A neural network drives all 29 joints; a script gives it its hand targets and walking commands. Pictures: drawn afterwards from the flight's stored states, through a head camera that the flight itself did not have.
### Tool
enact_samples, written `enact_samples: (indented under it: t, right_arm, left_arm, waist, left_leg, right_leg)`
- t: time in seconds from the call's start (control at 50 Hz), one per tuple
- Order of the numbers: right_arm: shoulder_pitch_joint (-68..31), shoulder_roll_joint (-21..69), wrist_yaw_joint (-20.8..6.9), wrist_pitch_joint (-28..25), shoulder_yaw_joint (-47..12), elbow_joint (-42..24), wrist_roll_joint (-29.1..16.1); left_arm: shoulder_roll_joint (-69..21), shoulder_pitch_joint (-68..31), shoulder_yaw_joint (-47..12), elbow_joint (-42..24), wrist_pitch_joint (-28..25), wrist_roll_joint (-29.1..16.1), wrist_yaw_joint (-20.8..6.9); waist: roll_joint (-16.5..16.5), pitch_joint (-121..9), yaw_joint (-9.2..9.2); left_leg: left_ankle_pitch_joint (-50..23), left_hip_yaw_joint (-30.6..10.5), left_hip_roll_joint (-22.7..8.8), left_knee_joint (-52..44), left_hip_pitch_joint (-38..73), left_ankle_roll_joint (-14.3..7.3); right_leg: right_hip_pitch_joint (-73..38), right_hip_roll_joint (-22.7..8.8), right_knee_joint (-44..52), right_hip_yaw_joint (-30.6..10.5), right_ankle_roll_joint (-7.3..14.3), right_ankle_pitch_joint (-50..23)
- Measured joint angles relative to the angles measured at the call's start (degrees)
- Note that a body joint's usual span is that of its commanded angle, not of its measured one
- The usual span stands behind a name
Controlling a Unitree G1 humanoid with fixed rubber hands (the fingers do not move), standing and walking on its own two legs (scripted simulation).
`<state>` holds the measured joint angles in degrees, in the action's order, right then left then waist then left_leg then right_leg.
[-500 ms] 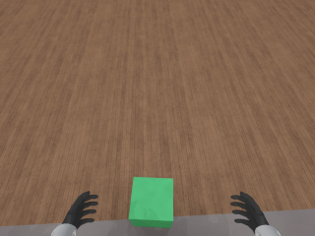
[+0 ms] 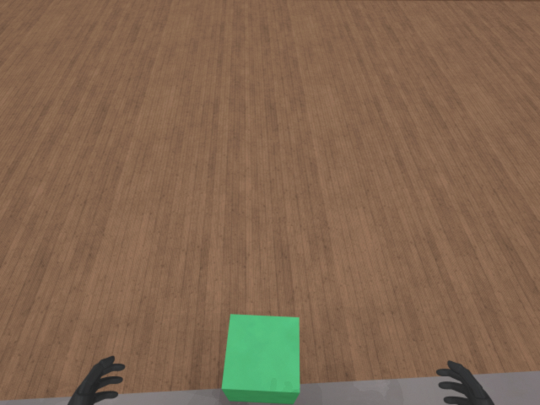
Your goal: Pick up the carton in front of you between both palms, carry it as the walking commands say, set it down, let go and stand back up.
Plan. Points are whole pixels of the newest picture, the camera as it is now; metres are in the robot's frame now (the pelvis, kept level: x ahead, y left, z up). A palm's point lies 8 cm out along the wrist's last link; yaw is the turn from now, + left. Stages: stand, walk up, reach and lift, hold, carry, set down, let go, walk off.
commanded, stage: stand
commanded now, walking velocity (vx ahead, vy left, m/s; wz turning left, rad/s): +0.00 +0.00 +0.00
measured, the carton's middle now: (262, 360) +0.36 +0.04 -0.64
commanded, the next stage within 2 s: none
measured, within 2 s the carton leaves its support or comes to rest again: neither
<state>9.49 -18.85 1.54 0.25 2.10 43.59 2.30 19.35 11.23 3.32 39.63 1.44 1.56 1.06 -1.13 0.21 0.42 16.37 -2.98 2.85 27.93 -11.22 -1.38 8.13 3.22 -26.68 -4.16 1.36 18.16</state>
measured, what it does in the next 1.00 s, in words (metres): stands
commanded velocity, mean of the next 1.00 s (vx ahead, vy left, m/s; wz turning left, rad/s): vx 0.00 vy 0.00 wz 0.00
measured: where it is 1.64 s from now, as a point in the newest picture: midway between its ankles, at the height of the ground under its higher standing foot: outside the picture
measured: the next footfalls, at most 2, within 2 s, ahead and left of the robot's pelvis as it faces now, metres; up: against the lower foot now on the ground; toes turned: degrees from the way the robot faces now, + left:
none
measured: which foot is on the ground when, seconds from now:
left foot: down 0.00-1.00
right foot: down 0.00-1.00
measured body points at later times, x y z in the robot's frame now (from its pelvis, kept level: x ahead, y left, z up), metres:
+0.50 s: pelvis +0.00 +0.01 +0.01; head -0.01 +0.01 +0.46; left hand +0.12 +0.31 -0.10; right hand +0.12 -0.30 -0.10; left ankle -0.02 +0.10 -0.74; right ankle -0.04 -0.11 -0.74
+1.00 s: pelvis -0.02 +0.00 +0.01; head -0.02 +0.01 +0.46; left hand +0.09 +0.31 -0.11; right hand +0.09 -0.31 -0.10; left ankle -0.02 +0.10 -0.74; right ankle -0.04 -0.11 -0.74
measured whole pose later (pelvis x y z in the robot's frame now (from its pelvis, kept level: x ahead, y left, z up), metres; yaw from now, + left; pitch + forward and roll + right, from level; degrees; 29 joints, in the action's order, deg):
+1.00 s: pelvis -0.02 +0.00 +0.01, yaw +0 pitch -2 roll +0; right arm 6.7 -21.4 1.0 -0.9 0.6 58.0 1.0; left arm 21.7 8.7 0.4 55.2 -0.6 0.9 1.0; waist -0.5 1.2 0.1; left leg 10.8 -2.8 2.9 19.7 -6.4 -1.6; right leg 3.7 2.6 -19.1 -4.6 1.1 12.9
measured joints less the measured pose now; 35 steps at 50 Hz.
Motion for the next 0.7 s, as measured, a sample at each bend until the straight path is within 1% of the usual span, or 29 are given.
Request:
enact_samples:
  t: [0.28,0.7]
  right_arm:
    - [-1.65,-0.4,0.18,-0.85,-0.67,5.47,-0.45]
    - [-2.32,-1.9,-0.25,-1.08,-1.11,11.56,-0.99]
  left_arm:
    - [0.2,-1.24,-1.09,5.7,-0.98,-0.19,0.29]
    - [1.58,-1.88,-2.26,12.18,-1.71,-0.5,0.15]
  waist:
    - [0.28,0.26,-0.16]
    - [0.46,0.73,-0.33]
  left_leg:
    - [-1.19,0.08,0.49,-2.65,2.11,-0.52]
    - [-4.14,0.18,0.27,-6.66,4.44,-0.39]
  right_leg:
    - [-2.04,-0.67,2.46,-0.18,-0.4,-1.0]
    - [-4.07,-0.73,5.99,-0.41,-0.38,-3.8]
